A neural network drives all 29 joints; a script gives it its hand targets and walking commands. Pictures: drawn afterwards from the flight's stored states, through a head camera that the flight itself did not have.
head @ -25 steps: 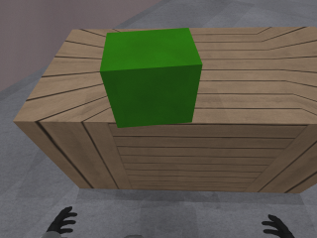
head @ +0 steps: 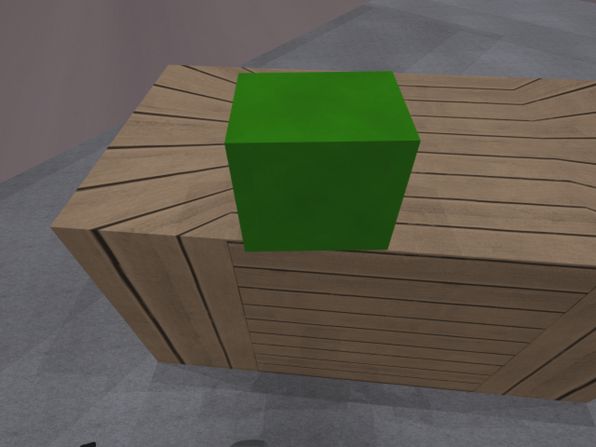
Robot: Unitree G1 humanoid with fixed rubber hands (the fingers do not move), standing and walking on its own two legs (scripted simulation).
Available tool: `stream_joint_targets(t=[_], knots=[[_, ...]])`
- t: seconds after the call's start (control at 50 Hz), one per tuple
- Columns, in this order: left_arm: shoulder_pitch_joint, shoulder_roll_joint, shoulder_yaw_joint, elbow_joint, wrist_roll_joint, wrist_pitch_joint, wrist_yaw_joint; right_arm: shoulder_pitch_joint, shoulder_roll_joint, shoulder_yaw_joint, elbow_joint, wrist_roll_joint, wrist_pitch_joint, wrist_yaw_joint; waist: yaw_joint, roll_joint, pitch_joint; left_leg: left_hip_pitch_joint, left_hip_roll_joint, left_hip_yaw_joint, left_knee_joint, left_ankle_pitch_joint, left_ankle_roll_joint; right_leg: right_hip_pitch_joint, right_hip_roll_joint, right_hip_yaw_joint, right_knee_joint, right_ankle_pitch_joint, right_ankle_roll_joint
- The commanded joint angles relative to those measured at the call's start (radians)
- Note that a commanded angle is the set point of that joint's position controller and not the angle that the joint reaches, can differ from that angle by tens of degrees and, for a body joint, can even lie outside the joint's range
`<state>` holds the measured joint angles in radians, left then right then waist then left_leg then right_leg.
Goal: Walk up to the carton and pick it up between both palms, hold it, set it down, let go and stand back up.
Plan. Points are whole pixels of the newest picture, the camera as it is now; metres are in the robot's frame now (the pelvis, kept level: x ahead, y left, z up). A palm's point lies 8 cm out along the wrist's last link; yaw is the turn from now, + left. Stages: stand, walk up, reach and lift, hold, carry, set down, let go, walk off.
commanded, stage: walk up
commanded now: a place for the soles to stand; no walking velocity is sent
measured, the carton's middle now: (315, 164) +0.53 +0.02 +0.07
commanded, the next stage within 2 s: none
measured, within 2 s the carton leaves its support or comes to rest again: neither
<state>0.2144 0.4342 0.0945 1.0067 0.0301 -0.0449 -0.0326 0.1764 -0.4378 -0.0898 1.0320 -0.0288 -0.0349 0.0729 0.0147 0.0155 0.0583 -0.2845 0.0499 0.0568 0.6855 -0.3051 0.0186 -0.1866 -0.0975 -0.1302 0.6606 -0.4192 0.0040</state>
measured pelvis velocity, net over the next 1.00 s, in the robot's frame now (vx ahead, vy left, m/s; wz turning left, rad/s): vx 0.13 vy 0.00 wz -0.05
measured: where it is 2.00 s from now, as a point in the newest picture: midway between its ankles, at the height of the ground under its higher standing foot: outside the picture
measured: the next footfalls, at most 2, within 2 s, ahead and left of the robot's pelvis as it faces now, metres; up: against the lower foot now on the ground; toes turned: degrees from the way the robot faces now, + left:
right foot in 0.26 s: +0.19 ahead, -0.12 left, +0.00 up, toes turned +6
left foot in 0.46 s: +0.13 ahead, +0.11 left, +0.00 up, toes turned +0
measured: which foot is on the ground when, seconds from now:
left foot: down 0.00-0.30, up 0.32-0.44, down 0.46-1.00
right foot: up 0.00-0.24, down 0.26-1.00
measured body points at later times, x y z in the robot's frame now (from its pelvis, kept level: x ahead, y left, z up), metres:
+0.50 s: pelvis +0.08 +0.00 -0.03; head +0.10 +0.00 +0.41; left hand +0.22 +0.32 -0.13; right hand +0.15 -0.33 -0.15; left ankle +0.09 +0.11 -0.72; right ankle +0.15 -0.12 -0.72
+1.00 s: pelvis +0.13 +0.00 +0.01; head +0.14 +0.00 +0.46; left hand +0.27 +0.29 -0.10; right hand +0.26 -0.31 -0.10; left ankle +0.09 +0.11 -0.72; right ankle +0.15 -0.12 -0.72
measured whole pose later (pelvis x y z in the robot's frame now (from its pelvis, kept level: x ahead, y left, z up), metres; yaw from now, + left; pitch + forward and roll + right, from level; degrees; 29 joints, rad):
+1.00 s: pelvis +0.13 +0.00 +0.01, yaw -3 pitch -4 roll +0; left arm -0.01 0.36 0.01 1.10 -0.01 -0.03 0.01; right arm -0.01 -0.35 0.00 1.09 0.00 -0.03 -0.01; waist 0.01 0.00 0.09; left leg -0.09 0.01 0.03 0.49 -0.34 0.01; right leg -0.21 -0.01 -0.03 0.51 -0.24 0.00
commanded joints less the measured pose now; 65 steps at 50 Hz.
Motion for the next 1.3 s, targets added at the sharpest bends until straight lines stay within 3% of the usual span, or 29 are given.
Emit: stream_joint_targets(t=[0.0, 0.02, 0.04, 0.08, 0.1, 0.16, 0.2, 0.24, 0.26, 0.28, 0.3, 0.32, 0.34, 0.38, 0.4, 0.42, 0.44, 0.46, 0.48, 0.5, 0.52, 0.54, 0.56, 0.58, 0.62, 0.7, 0.78, 1.08, 1.28], knots=[[-0.247, 0.156, 0.001, -0.18, -0.013, -0.014, 0.002, 0.235, -0.371, -0.084, -0.048, -0.017, -0.035, -0.029, -0.194, 0.281, 0.086, 0.265, 0.334, -0.746, -0.565, -0.524, 0.214, -0.632, 0.146, 0.179, 0.415, -0.181, -0.054], [-0.201, 0.188, 0.005, -0.168, -0.011, -0.022, 0.013, 0.17, -0.371, -0.082, -0.079, -0.006, -0.037, -0.04, -0.141, 0.137, 0.104, 0.25, 0.384, -0.725, -0.539, -0.402, 0.253, -0.646, 0.115, 0.268, 0.494, -0.138, -0.053], [-0.128, 0.218, 0.009, -0.131, -0.012, -0.03, 0.016, 0.107, -0.345, -0.072, -0.115, 0.005, -0.039, -0.045, -0.089, 0.069, 0.083, 0.226, 0.378, -0.642, -0.495, -0.368, 0.246, -0.604, 0.066, 0.296, 0.511, -0.06, -0.049], [-0.015, 0.244, 0.018, -0.086, -0.012, -0.036, 0.014, 0.038, -0.284, -0.061, -0.161, 0.006, -0.04, -0.051, -0.031, 0.097, 0.079, 0.151, 0.32, -0.462, -0.445, -0.257, 0.223, -0.507, 0.016, 0.246, 0.436, 0.013, -0.018], [0.005, 0.241, 0.02, -0.083, -0.012, -0.035, 0.006, 0.027, -0.28, -0.057, -0.174, 0.002, -0.037, -0.051, -0.026, 0.118, 0.081, 0.096, 0.305, -0.378, -0.421, -0.193, 0.23, -0.445, 0.012, 0.194, 0.366, 0.001, -0.008], [-0.045, 0.22, 0.022, -0.111, -0.004, -0.017, -0.01, 0.068, -0.301, -0.058, -0.192, -0.001, -0.036, -0.052, -0.044, 0.158, 0.113, -0.012, 0.324, -0.318, -0.385, -0.103, 0.23, -0.332, 0.017, 0.139, 0.233, 0.02, -0.017], [-0.024, 0.211, 0.024, -0.114, -0.006, -0.014, -0.006, 0.01, -0.287, -0.044, -0.218, 0.003, -0.032, -0.059, -0.013, 0.167, 0.081, -0.104, 0.297, -0.254, -0.311, 0.001, 0.196, -0.179, 0.038, 0.105, 0.14, 0.083, -0.031], [0.054, 0.209, 0.031, -0.092, -0.003, -0.019, 0.009, -0.014, -0.211, -0.006, -0.236, 0.009, -0.018, -0.065, 0.046, 0.077, 0.013, -0.256, 0.2, -0.116, -0.1, 0.062, 0.111, 0.1, 0.081, 0.099, -0.007, 0.159, -0.052], [0.092, 0.24, 0.038, -0.092, 0.003, -0.023, 0.018, -0.002, -0.16, 0.014, -0.244, 0.011, -0.013, -0.067, 0.077, -0.071, -0.004, -0.313, 0.124, -0.044, 0.096, 0.08, 0.058, 0.154, 0.007, 0.243, -0.151, 0.125, -0.07], [0.146, 0.347, 0.055, -0.113, -0.002, -0.031, 0.028, 0.025, -0.153, 0.007, -0.254, 0.027, -0.004, -0.071, 0.086, -0.273, -0.087, -0.33, -0.044, 0.012, 0.43, -0.127, 0.0, 0.105, -0.259, 0.755, -0.369, -0.024, -0.234], [0.11, 0.37, 0.065, -0.126, -0.015, -0.029, 0.031, 0.025, -0.225, -0.006, -0.241, 0.032, 0.011, -0.09, 0.061, -0.153, -0.092, -0.318, -0.054, -0.141, 0.521, -0.372, 0.016, 0.06, -0.329, 0.829, -0.365, -0.07, -0.306], [0.063, 0.346, 0.056, -0.147, -0.02, -0.025, 0.038, 0.039, -0.252, -0.009, -0.225, 0.035, 0.011, -0.096, 0.043, -0.111, -0.071, -0.316, -0.049, -0.154, 0.56, -0.356, 0.012, 0.038, -0.319, 0.757, -0.336, -0.049, -0.321], [0.022, 0.324, 0.051, -0.153, -0.019, -0.018, 0.048, 0.051, -0.248, -0.007, -0.208, 0.034, 0.006, -0.099, 0.027, -0.13, -0.039, -0.323, -0.022, -0.145, 0.528, -0.341, 0.013, 0.006, -0.307, 0.67, -0.294, 0.027, -0.314], [-0.063, 0.259, 0.029, -0.174, -0.014, -0.012, 0.053, 0.116, -0.23, -0.007, -0.153, 0.029, -0.004, -0.099, -0.011, -0.175, -0.009, -0.215, 0.024, -0.126, 0.388, -0.307, 0.017, -0.156, -0.247, 0.502, -0.228, 0.125, -0.268], [-0.074, 0.263, 0.028, -0.178, -0.006, -0.01, 0.053, 0.142, -0.225, -0.011, -0.138, 0.028, -0.003, -0.094, -0.021, -0.176, -0.014, -0.152, 0.03, -0.109, 0.275, -0.302, 0.02, -0.205, -0.242, 0.477, -0.206, 0.135, -0.247], [-0.115, 0.269, 0.025, -0.187, -0.006, -0.002, 0.05, 0.171, -0.219, -0.015, -0.115, 0.025, -0.007, -0.091, -0.046, -0.182, -0.043, -0.04, 0.013, -0.079, 0.127, -0.223, 0.028, -0.258, -0.21, 0.423, -0.16, 0.101, -0.22], [-0.151, 0.235, 0.009, -0.188, -0.018, 0.006, 0.046, 0.204, -0.206, -0.018, -0.089, 0.015, -0.015, -0.093, -0.077, -0.181, -0.057, 0.114, -0.002, -0.075, -0.011, -0.109, 0.034, -0.369, -0.163, 0.347, -0.091, 0.049, -0.16], [-0.168, 0.165, -0.011, -0.184, -0.024, 0.017, 0.043, 0.161, -0.247, -0.02, -0.106, 0.004, -0.019, -0.095, -0.078, 0.057, -0.015, 0.047, 0.099, -0.332, -0.227, -0.254, 0.06, -0.415, -0.036, 0.222, 0.072, -0.05, -0.077], [-0.22, 0.172, -0.003, -0.186, -0.03, 0.024, 0.048, 0.072, -0.312, -0.026, -0.123, 0.001, -0.026, -0.094, -0.075, 0.188, 0.029, -0.084, 0.244, -0.636, -0.354, -0.242, 0.136, -0.386, 0.081, 0.146, 0.206, -0.078, -0.028], [-0.211, 0.193, 0.003, -0.164, -0.039, 0.023, 0.053, -0.001, -0.315, -0.024, -0.131, -0.002, -0.033, -0.094, -0.049, 0.112, 0.052, -0.089, 0.278, -0.646, -0.331, -0.088, 0.183, -0.35, 0.09, 0.2, 0.238, -0.106, -0.021], [-0.177, 0.182, -0.002, -0.142, -0.048, 0.015, 0.051, -0.054, -0.28, -0.008, -0.136, 0.004, -0.037, -0.099, -0.01, 0.074, 0.037, -0.09, 0.259, -0.551, -0.252, 0.11, 0.192, -0.274, 0.08, 0.173, 0.203, -0.054, -0.018], [-0.152, 0.174, -0.01, -0.11, -0.051, 0.006, 0.051, -0.105, -0.25, 0.007, -0.136, 0.009, -0.036, -0.102, 0.022, 0.065, -0.008, -0.092, 0.215, -0.423, -0.176, 0.246, 0.157, -0.174, 0.052, 0.151, 0.101, 0.084, -0.026], [-0.122, 0.173, -0.014, -0.082, -0.051, -0.003, 0.05, -0.133, -0.216, 0.015, -0.125, 0.015, -0.032, -0.099, 0.035, 0.078, -0.029, -0.124, 0.163, -0.309, -0.131, 0.269, 0.1, -0.076, 0.041, 0.166, 0.017, 0.226, -0.038], [-0.126, 0.194, -0.011, -0.076, -0.046, -0.011, 0.046, -0.126, -0.191, 0.019, -0.121, 0.026, -0.028, -0.098, 0.016, 0.052, -0.081, -0.105, 0.102, -0.219, -0.091, 0.273, 0.045, -0.018, 0.015, 0.216, -0.015, 0.37, -0.07], [-0.171, 0.208, -0.013, -0.063, -0.041, -0.012, 0.045, -0.082, -0.17, 0.026, -0.083, 0.035, -0.021, -0.101, -0.02, 0.016, -0.152, -0.008, 0.055, -0.158, -0.057, 0.251, 0.004, -0.001, -0.052, 0.303, -0.025, 0.537, -0.118], [-0.214, 0.177, -0.032, -0.028, -0.043, -0.005, 0.053, -0.128, -0.171, 0.03, -0.063, 0.033, -0.02, -0.101, -0.02, 0.02, -0.118, 0.056, 0.101, -0.188, -0.153, 0.323, 0.038, -0.025, -0.016, 0.224, -0.037, 0.557, -0.081], [-0.233, 0.161, -0.039, 0.003, -0.044, -0.005, 0.048, -0.172, -0.153, 0.041, -0.039, 0.034, -0.019, -0.098, -0.014, 0.031, -0.155, 0.122, 0.094, -0.147, -0.185, 0.411, 0.02, 0.025, -0.024, 0.218, -0.104, 0.591, -0.074], [-0.28, 0.128, -0.057, 0.068, -0.033, -0.001, 0.042, -0.221, -0.13, 0.055, 0.045, 0.03, -0.011, -0.088, -0.009, -0.01, -0.133, 0.206, 0.085, -0.112, -0.39, 0.389, -0.005, 0.124, -0.038, 0.208, -0.29, 0.571, -0.048], [-0.27, 0.132, -0.051, 0.087, -0.032, -0.005, 0.041, -0.193, -0.127, 0.054, 0.066, 0.026, -0.009, -0.086, -0.011, -0.021, -0.125, 0.193, 0.08, -0.106, -0.406, 0.332, -0.007, 0.148, -0.047, 0.214, -0.321, 0.559, -0.044]])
